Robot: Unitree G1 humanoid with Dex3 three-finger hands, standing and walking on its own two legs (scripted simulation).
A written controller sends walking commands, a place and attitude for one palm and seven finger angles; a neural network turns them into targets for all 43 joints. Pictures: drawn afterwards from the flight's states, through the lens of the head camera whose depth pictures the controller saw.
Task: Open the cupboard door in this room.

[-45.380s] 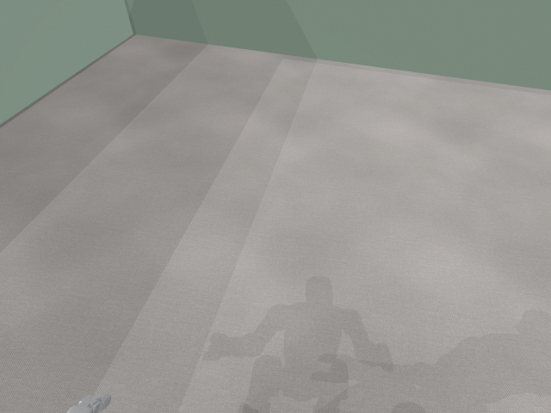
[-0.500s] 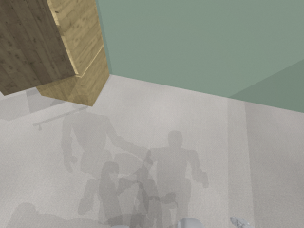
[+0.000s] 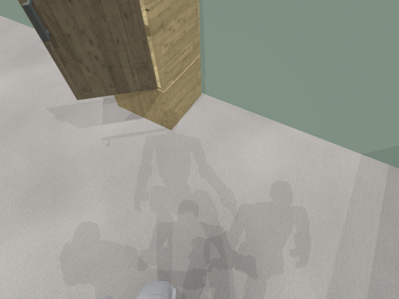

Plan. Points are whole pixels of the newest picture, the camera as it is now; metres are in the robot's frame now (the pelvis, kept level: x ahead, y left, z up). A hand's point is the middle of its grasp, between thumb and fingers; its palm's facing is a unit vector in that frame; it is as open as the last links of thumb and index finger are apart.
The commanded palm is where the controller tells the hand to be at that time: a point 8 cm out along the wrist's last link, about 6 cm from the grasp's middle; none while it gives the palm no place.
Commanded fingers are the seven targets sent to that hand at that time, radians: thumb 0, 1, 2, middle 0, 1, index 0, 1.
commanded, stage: turn to face it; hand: left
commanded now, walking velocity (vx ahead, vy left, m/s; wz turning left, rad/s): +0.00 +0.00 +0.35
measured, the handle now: (38, 20) +1.01 +0.65 +0.02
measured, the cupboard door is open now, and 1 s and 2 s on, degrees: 41 41 41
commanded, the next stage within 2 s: take the last steps up to it in 0.24 s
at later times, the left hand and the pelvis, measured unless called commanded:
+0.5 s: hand out of the picture +0.06 +0.22 -0.16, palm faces +0.18 -0.96 -0.24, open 7.3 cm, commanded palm none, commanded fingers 0.00 0.90 0.90 -0.20 -0.30 -0.20 -0.30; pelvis +0.02 +0.01 +0.00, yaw +8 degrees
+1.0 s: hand out of the picture -0.01 +0.20 -0.18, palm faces +0.42 -0.89 -0.18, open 7.4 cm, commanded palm none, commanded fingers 0.00 0.90 0.90 -0.20 -0.30 -0.20 -0.30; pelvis +0.15 +0.09 -0.02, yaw +19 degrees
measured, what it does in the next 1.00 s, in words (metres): walks ahead, turning left: left foot, then right foot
